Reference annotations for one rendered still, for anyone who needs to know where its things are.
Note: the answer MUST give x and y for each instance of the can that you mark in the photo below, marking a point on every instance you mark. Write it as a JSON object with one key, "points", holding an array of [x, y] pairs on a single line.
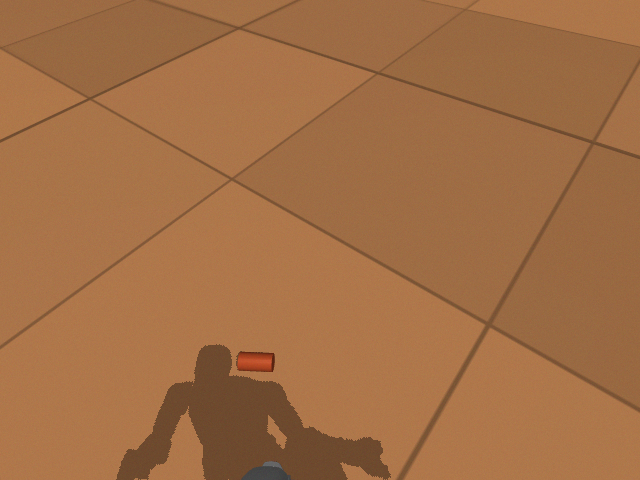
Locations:
{"points": [[256, 361]]}

